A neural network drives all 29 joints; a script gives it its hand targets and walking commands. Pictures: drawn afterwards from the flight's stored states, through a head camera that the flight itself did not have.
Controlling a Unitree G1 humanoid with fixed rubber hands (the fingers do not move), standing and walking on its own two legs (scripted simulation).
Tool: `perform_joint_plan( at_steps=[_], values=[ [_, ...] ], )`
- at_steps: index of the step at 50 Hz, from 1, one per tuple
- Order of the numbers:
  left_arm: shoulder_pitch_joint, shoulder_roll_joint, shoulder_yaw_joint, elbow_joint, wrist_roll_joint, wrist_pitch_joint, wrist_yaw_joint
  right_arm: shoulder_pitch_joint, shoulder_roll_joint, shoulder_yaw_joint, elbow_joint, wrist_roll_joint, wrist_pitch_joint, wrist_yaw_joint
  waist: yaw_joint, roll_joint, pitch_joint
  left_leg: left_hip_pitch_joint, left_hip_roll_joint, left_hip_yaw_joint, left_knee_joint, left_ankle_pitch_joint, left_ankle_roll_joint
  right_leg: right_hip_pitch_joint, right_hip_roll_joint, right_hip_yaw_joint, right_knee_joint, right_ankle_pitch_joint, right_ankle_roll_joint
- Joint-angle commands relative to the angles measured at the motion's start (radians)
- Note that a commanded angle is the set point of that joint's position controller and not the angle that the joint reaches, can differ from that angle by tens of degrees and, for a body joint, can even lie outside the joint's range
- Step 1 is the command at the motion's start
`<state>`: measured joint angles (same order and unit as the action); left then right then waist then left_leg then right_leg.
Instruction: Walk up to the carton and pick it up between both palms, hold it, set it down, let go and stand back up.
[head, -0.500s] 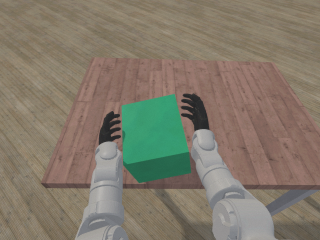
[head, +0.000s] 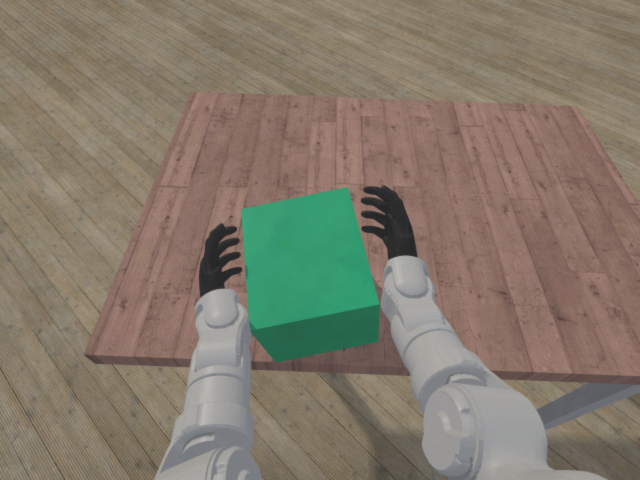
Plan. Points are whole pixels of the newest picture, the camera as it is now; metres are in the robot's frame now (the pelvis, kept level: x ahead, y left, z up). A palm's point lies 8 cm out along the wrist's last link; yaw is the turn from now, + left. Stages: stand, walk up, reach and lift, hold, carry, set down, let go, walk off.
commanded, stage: set down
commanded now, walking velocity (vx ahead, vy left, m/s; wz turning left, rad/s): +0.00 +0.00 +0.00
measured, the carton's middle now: (311, 276) +0.41 +0.07 -0.03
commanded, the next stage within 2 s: none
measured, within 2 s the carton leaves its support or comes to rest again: rests again in 0.46 s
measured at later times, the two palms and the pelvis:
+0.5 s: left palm (217, 282) +0.35 +0.19 +0.02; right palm (397, 242) +0.43 -0.04 +0.04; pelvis +0.00 -0.01 +0.00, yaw +0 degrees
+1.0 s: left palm (225, 279) +0.36 +0.18 +0.01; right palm (403, 247) +0.44 -0.06 +0.03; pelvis +0.01 -0.01 -0.01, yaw -1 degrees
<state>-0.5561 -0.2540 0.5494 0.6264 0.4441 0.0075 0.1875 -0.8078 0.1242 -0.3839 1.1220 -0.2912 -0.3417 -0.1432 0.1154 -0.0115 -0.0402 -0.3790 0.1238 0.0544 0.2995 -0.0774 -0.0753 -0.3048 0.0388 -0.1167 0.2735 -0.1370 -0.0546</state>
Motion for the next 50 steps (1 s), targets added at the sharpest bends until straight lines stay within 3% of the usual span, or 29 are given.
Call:
perform_joint_plan(
  at_steps=[1,2,3,5,7,8,10,11,12,14,17,20,21,23,24,26,27,30,34,35,36,37,38,39,40,43,45,49,50],
  values=[
    [-0.679,-0.448,-0.365,-0.116,0.030,-0.152,-0.132,-0.446,0.483,0.224,-0.008,-0.102,-0.042,0.156,0.009,0.050,-0.648,0.285,-0.095,0.095,0.082,0.414,0.031,0.213,-0.003,0.006,0.028,0.306,0.043],
    [-0.639,-0.472,-0.385,-0.084,0.017,-0.144,-0.132,-0.475,0.483,0.248,-0.037,-0.092,-0.048,0.159,0.024,0.030,-0.671,0.288,-0.096,0.097,0.078,0.432,0.031,0.215,0.006,-0.001,0.024,0.306,0.041],
    [-0.679,-0.455,-0.375,-0.111,0.023,-0.151,-0.134,-0.460,0.462,0.219,0.000,-0.105,-0.044,0.160,0.008,0.019,-0.650,0.277,-0.094,0.091,0.067,0.394,0.034,0.210,0.003,-0.004,0.027,0.263,0.049],
    [-0.678,-0.460,-0.365,-0.127,0.023,-0.150,-0.133,-0.474,0.464,0.224,-0.016,-0.100,-0.046,0.169,0.031,0.033,-0.649,0.304,-0.091,0.093,0.077,0.413,0.031,0.204,0.007,-0.001,0.025,0.258,0.039],
    [-0.639,-0.438,-0.350,-0.109,0.020,-0.155,-0.127,-0.487,0.478,0.234,-0.037,-0.097,-0.055,0.165,0.047,-0.012,-0.682,0.275,-0.093,0.096,0.084,0.393,0.041,0.210,0.002,0.003,0.033,0.268,0.047],
    [-0.657,-0.437,-0.338,-0.115,0.039,-0.150,-0.121,-0.487,0.479,0.220,-0.005,-0.104,-0.046,0.165,0.052,0.026,-0.670,0.265,-0.094,0.106,0.084,0.391,0.038,0.207,0.003,0.014,0.031,0.262,0.040],
    [-0.651,-0.414,-0.312,-0.087,0.032,-0.156,-0.123,-0.498,0.475,0.230,-0.015,-0.095,-0.039,0.177,0.075,-0.016,-0.638,0.241,-0.091,0.108,0.079,0.370,0.053,0.207,0.001,0.023,0.035,0.232,0.044],
    [-0.664,-0.416,-0.294,-0.099,0.040,-0.156,-0.122,-0.480,0.477,0.211,0.042,-0.098,-0.027,0.182,0.075,0.007,-0.604,0.217,-0.098,0.111,0.070,0.373,0.049,0.216,-0.001,0.030,0.044,0.249,0.050],
    [-0.677,-0.442,-0.335,-0.124,0.025,-0.160,-0.117,-0.506,0.464,0.198,0.017,-0.115,-0.037,0.174,0.046,0.009,-0.672,0.236,-0.094,0.103,0.079,0.394,0.045,0.211,0.007,0.013,0.052,0.283,0.047],
    [-0.636,-0.421,-0.284,-0.065,0.040,-0.162,-0.114,-0.509,0.483,0.208,-0.012,-0.110,-0.035,0.174,0.079,0.018,-0.672,0.204,-0.101,0.116,0.092,0.363,0.048,0.191,-0.001,0.036,0.050,0.240,0.037],
    [-0.599,-0.413,-0.262,-0.064,0.063,-0.172,-0.122,-0.480,0.478,0.209,0.027,-0.122,-0.040,0.175,0.077,-0.031,-0.630,0.193,-0.101,0.106,0.093,0.402,0.053,0.230,0.007,0.031,0.067,0.328,0.055],
    [-0.631,-0.407,-0.268,-0.058,0.045,-0.175,-0.136,-0.471,0.469,0.179,0.051,-0.129,-0.041,0.156,0.030,-0.031,-0.607,0.166,-0.103,0.097,0.089,0.350,0.055,0.227,0.004,0.029,0.067,0.304,0.062],
    [-0.591,-0.411,-0.261,-0.050,0.043,-0.178,-0.135,-0.480,0.487,0.204,0.008,-0.137,-0.043,0.162,0.051,-0.057,-0.645,0.169,-0.102,0.094,0.092,0.326,0.064,0.232,-0.006,0.033,0.073,0.328,0.068],
    [-0.590,-0.403,-0.279,-0.052,0.042,-0.177,-0.137,-0.449,0.464,0.176,0.060,-0.138,-0.051,0.162,0.014,-0.030,-0.593,0.208,-0.097,0.083,0.093,0.370,0.059,0.201,0.004,0.016,0.056,0.295,0.054],
    [-0.593,-0.406,-0.261,-0.037,0.057,-0.191,-0.137,-0.463,0.472,0.183,0.058,-0.141,-0.056,0.166,0.048,-0.018,-0.612,0.176,-0.097,0.097,0.098,0.361,0.057,0.205,0.000,0.031,0.062,0.295,0.050],
    [-0.628,-0.415,-0.256,-0.047,0.067,-0.200,-0.130,-0.479,0.485,0.166,0.029,-0.156,-0.064,0.156,0.037,-0.017,-0.638,0.171,-0.100,0.097,0.090,0.333,0.061,0.199,0.001,0.030,0.064,0.262,0.048],
    [-0.590,-0.374,-0.208,-0.003,0.092,-0.196,-0.135,-0.455,0.487,0.175,0.071,-0.157,-0.049,0.166,0.062,-0.031,-0.579,0.122,-0.109,0.110,0.087,0.320,0.067,0.244,-0.004,0.044,0.076,0.298,0.060],
    [-0.599,-0.382,-0.227,-0.043,0.078,-0.209,-0.130,-0.452,0.465,0.170,0.071,-0.135,-0.063,0.164,0.058,0.009,-0.610,0.115,-0.105,0.101,0.098,0.346,0.061,0.227,-0.002,0.039,0.091,0.325,0.054],
    [-0.531,-0.375,-0.203,0.046,0.075,-0.205,-0.130,-0.471,0.473,0.170,0.054,-0.139,-0.065,0.167,0.070,-0.057,-0.571,0.087,-0.101,0.094,0.090,0.305,0.074,0.224,0.007,0.047,0.078,0.263,0.057],
    [-0.569,-0.373,-0.219,0.020,0.076,-0.223,-0.129,-0.458,0.461,0.171,0.070,-0.147,-0.067,0.164,0.055,-0.016,-0.560,0.097,-0.103,0.092,0.090,0.299,0.070,0.191,0.001,0.043,0.072,0.210,0.045],
    [-0.545,-0.375,-0.197,0.036,0.087,-0.217,-0.125,-0.468,0.433,0.162,0.071,-0.157,-0.069,0.168,0.072,-0.033,-0.566,0.115,-0.100,0.097,0.092,0.316,0.071,0.172,0.009,0.032,0.075,0.238,0.047],
    [-0.563,-0.375,-0.227,-0.009,0.075,-0.234,-0.123,-0.435,0.465,0.180,0.090,-0.127,-0.078,0.164,0.054,-0.002,-0.573,0.117,-0.106,0.099,0.120,0.360,0.063,0.196,0.001,0.044,0.084,0.278,0.044],
    [-0.482,-0.365,-0.198,0.054,0.072,-0.231,-0.135,-0.447,0.466,0.207,0.047,-0.136,-0.088,0.161,0.077,-0.035,-0.566,0.092,-0.106,0.092,0.116,0.374,0.068,0.207,-0.003,0.055,0.094,0.389,0.054],
    [-0.501,-0.364,-0.186,0.077,0.081,-0.231,-0.137,-0.440,0.475,0.203,0.067,-0.125,-0.082,0.153,0.076,-0.044,-0.542,0.059,-0.108,0.089,0.108,0.312,0.071,0.225,-0.009,0.053,0.100,0.336,0.057],
    [-0.467,-0.371,-0.185,0.087,0.077,-0.233,-0.146,-0.433,0.482,0.233,0.033,-0.133,-0.091,0.148,0.071,-0.045,-0.567,0.064,-0.114,0.095,0.102,0.298,0.079,0.251,-0.018,0.065,0.104,0.411,0.070],
    [-0.502,-0.357,-0.211,0.050,0.062,-0.260,-0.135,-0.448,0.465,0.225,0.055,-0.129,-0.097,0.155,0.081,-0.041,-0.605,0.059,-0.099,0.079,0.105,0.315,0.075,0.194,-0.009,0.055,0.102,0.337,0.057],
    [-0.459,-0.356,-0.209,0.070,0.087,-0.246,-0.122,-0.392,0.432,0.221,0.106,-0.113,-0.086,0.159,0.074,0.013,-0.530,0.088,-0.103,0.082,0.101,0.335,0.063,0.160,0.001,0.046,0.081,0.257,0.040],
    [-0.536,-0.333,-0.196,0.081,0.061,-0.262,-0.130,-0.437,0.440,0.197,0.067,-0.120,-0.083,0.151,0.065,-0.039,-0.546,0.065,-0.108,0.089,0.109,0.223,0.079,0.133,-0.012,0.058,0.078,0.153,0.048],
    [-0.483,-0.336,-0.174,0.107,0.081,-0.255,-0.142,-0.418,0.449,0.194,0.093,-0.130,-0.085,0.149,0.067,-0.031,-0.518,0.028,-0.113,0.087,0.099,0.248,0.082,0.160,-0.020,0.071,0.083,0.242,0.052]
  ],
)
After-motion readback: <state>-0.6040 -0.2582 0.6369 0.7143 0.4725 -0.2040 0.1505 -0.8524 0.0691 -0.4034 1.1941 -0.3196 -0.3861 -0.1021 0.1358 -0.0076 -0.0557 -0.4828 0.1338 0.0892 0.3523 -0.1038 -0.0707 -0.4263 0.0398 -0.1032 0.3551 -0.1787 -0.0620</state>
